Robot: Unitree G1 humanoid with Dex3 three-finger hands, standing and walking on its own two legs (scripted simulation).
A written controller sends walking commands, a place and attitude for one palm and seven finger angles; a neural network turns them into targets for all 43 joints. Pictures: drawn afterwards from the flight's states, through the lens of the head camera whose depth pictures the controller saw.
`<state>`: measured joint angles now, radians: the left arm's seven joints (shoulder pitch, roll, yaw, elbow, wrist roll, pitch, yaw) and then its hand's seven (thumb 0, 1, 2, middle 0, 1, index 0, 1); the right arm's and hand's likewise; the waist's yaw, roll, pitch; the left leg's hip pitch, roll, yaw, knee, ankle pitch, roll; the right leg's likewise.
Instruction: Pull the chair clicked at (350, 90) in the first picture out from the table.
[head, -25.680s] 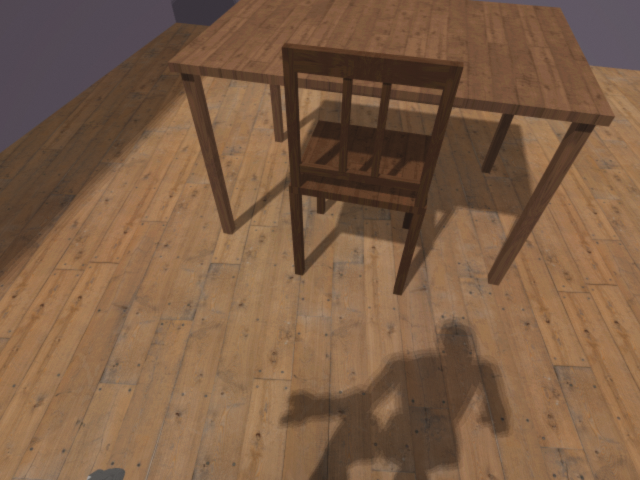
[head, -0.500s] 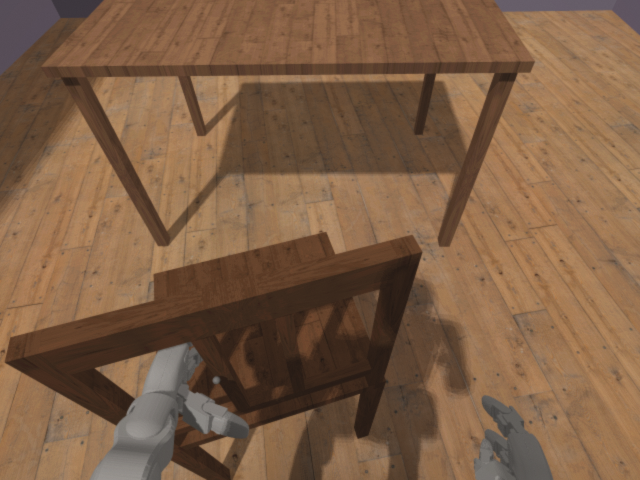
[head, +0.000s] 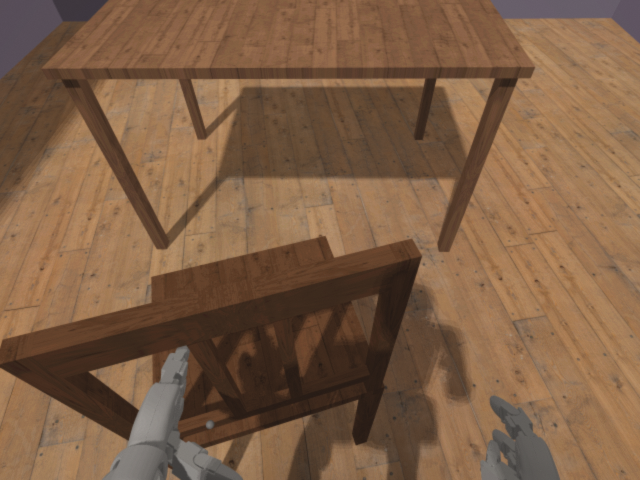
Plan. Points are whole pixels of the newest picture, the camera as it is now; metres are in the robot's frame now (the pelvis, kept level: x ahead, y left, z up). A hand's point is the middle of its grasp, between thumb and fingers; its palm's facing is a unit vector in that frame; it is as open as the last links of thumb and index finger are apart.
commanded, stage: draw the fingers out of the gap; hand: left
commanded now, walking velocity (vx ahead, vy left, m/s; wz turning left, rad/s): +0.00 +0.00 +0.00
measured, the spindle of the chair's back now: (221, 378) +0.27 +0.15 -0.05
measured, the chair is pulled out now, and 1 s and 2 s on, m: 0.61 0.61 0.61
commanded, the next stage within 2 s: draw the hand back to the body in 0.44 s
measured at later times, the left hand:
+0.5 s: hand out of the picture +0.13 +0.15 -0.02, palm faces +0.00 -0.98 -0.20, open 17.5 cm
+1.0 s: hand (146, 475) +0.14 +0.17 +0.06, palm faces +0.00 -1.00 -0.08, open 17.5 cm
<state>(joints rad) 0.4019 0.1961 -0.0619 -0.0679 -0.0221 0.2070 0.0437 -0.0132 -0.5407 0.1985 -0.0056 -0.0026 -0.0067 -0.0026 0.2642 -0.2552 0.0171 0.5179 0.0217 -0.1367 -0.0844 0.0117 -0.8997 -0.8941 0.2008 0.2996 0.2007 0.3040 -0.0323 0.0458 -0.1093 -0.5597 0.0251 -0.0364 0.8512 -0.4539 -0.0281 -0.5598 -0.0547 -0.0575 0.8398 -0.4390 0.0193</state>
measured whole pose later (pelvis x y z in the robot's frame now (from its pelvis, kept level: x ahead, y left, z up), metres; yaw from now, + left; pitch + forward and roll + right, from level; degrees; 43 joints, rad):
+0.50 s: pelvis -0.01 +0.00 -0.01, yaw +1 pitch +9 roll -1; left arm 0.66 0.20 -0.07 -0.24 -0.01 0.18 0.01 -0.01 -0.54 0.20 -0.01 0.00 -0.01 0.00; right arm 0.25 -0.22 0.01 0.50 0.03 -0.16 -0.11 0.01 -0.90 -0.89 0.20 0.30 0.20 0.30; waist -0.01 0.05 -0.14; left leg -0.62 0.02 -0.06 0.93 -0.48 -0.03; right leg -0.60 -0.06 -0.08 0.91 -0.46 0.01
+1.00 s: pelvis -0.03 +0.00 -0.02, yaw +0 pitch +8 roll -2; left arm 0.68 0.24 0.12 -0.33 -0.25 -0.19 -0.20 -0.02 -0.55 0.20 0.00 0.00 -0.02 0.00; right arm 0.21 -0.19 0.00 0.57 0.07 -0.23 -0.09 0.01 -0.90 -0.89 0.20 0.30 0.20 0.30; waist 0.01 0.06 -0.12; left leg -0.65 0.04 -0.07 1.02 -0.50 -0.04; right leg -0.63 -0.04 -0.08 0.98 -0.47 0.01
